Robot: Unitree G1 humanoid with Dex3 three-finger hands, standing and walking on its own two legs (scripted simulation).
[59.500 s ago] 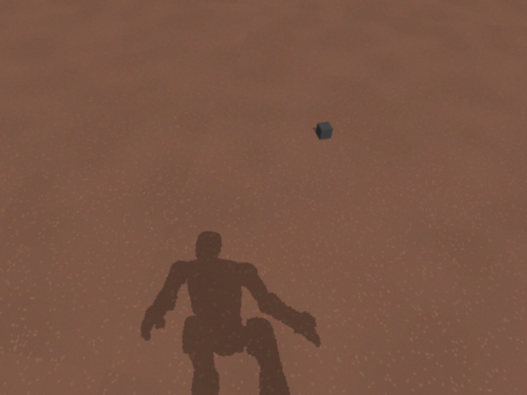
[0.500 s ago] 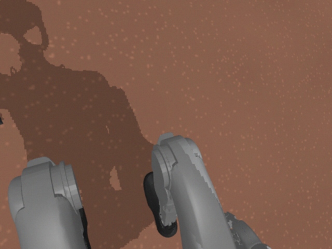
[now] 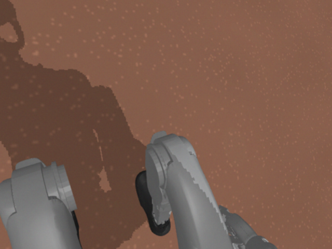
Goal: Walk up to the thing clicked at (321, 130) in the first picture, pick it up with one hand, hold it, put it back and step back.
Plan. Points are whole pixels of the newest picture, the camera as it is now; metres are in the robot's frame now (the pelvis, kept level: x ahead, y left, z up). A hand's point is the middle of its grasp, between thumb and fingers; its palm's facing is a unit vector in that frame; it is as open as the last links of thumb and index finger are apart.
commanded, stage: rest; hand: left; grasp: from above
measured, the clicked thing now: out of the picture +0.42 +0.35 -0.27
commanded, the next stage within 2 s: open in 0.10 s
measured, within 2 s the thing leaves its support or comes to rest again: neither
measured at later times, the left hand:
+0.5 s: hand out of the picture +0.42 +0.35 -0.24, palm faces -0.42 -0.20 -0.89, open 10.8 cm
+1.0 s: hand out of the picture +0.42 +0.35 -0.24, palm faces -0.43 -0.21 -0.88, open 14.3 cm
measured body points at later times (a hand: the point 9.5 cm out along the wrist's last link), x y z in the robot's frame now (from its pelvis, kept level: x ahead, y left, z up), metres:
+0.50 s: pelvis +0.00 +0.00 +0.00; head +0.26 +0.13 +0.34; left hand +0.44 +0.35 -0.19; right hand +0.06 -0.25 -0.07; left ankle +0.06 +0.13 -0.27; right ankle +0.10 -0.12 -0.27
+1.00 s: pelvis +0.00 +0.00 +0.00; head +0.27 +0.12 +0.34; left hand +0.44 +0.36 -0.19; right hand +0.08 -0.25 -0.07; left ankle +0.06 +0.13 -0.27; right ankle +0.10 -0.12 -0.27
